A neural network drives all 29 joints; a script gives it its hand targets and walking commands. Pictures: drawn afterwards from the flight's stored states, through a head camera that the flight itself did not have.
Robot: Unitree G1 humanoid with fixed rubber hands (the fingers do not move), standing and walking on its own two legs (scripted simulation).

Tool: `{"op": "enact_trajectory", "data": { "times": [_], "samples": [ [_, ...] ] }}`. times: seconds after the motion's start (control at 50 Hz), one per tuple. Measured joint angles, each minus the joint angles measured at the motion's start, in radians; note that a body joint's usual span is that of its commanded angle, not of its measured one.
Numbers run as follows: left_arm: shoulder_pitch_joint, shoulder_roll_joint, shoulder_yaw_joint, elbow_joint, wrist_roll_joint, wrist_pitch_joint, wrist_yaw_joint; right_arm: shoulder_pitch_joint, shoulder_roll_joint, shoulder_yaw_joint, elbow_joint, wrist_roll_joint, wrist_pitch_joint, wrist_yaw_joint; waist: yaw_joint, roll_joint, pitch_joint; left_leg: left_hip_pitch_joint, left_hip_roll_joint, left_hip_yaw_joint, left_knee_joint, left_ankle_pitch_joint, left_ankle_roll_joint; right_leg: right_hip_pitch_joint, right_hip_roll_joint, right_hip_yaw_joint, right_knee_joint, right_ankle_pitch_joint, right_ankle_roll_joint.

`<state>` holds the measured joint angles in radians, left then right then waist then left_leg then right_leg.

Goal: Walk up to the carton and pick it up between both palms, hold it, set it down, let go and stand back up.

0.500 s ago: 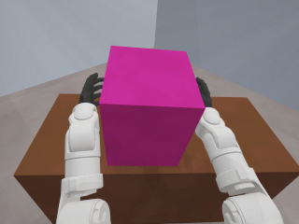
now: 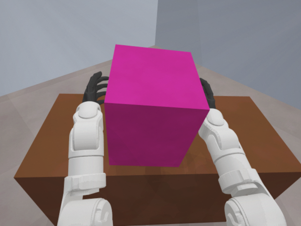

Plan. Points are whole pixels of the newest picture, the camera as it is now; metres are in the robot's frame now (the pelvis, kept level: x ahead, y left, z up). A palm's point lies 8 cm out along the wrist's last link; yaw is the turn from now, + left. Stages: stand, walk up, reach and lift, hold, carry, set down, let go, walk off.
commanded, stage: hold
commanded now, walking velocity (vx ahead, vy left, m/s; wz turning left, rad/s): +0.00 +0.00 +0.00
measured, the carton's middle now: (149, 109) +0.39 +0.01 +0.14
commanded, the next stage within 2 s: set down in 0.44 s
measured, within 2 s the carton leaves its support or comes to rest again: neither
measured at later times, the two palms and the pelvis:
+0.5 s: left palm (90, 103) +0.36 +0.16 +0.19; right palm (205, 108) +0.36 -0.14 +0.17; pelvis -0.01 +0.00 +0.00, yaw +0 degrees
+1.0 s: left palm (89, 117) +0.37 +0.17 +0.14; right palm (196, 119) +0.37 -0.12 +0.12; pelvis +0.01 +0.00 +0.00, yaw +0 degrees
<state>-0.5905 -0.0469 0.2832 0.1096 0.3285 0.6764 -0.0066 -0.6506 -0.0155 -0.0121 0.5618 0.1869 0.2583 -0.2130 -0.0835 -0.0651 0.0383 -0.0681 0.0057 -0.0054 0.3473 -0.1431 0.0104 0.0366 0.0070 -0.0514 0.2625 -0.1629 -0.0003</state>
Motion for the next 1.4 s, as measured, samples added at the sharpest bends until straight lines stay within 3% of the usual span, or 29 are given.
{"op": "enact_trajectory", "data": {
  "times": [0.14, 0.32, 0.56, 0.82, 1.04, 1.22, 1.4],
  "samples": [
    [0.054, -0.02, 0.008, -0.059, -0.002, 0.01, -0.003, 0.025, -0.018, 0.051, -0.042, 0.037, 0.022, -0.017, -0.002, -0.004, 0.004, 0.033, 0.004, 0.003, -0.003, -0.007, -0.003, 0.031, 0.004, 0.004, -0.004, -0.005, -0.003],
    [0.003, 0.005, 0.014, -0.019, -0.008, 0.02, -0.007, -0.012, 0.014, -0.007, -0.01, -0.006, 0.025, -0.005, 0.013, -0.008, 0.006, 0.016, 0.003, -0.003, -0.015, 0.014, -0.007, 0.004, 0.003, -0.003, 0.01, -0.001, -0.008],
    [-0.012, 0.002, 0.027, 0.025, -0.008, -0.021, -0.018, -0.007, 0.023, -0.026, -0.01, -0.037, 0.011, -0.006, 0.01, 0.002, 0.004, 0.009, 0.003, 0.001, -0.016, 0.014, -0.004, -0.001, 0.003, 0.0, 0.004, 0.005, -0.005],
    [-0.011, -0.04, 0.075, 0.111, 0.082, -0.191, -0.069, 0.014, 0.075, -0.125, 0.096, -0.18, -0.2, 0.046, 0.056, -0.02, 0.027, 0.069, -0.003, 0.019, -0.054, 0.015, -0.002, 0.042, -0.007, 0.009, -0.006, -0.006, -0.003],
    [0.082, -0.03, 0.01, 0.143, 0.003, -0.311, -0.02, 0.103, 0.089, -0.13, 0.142, -0.203, -0.369, 0.041, 0.068, -0.014, 0.055, 0.018, 0.001, -0.001, -0.023, -0.003, -0.006, 0.022, -0.002, -0.02, -0.024, -0.006, -0.006],
    [0.048, -0.026, -0.001, 0.221, -0.005, -0.359, 0.004, 0.085, 0.055, -0.119, 0.168, -0.182, -0.386, 0.035, 0.059, -0.016, 0.035, 0.004, 0.009, 0.014, -0.029, -0.005, -0.009, 0.001, 0.003, -0.01, -0.027, -0.004, -0.009],
    [0.021, -0.037, 0.049, 0.295, 0.03, -0.377, -0.015, 0.057, 0.061, -0.148, 0.237, -0.213, -0.391, 0.039, 0.083, -0.015, 0.044, 0.015, 0.012, 0.031, -0.053, 0.005, -0.01, -0.002, 0.004, 0.001, -0.03, 0.0, -0.011]
  ]
}}
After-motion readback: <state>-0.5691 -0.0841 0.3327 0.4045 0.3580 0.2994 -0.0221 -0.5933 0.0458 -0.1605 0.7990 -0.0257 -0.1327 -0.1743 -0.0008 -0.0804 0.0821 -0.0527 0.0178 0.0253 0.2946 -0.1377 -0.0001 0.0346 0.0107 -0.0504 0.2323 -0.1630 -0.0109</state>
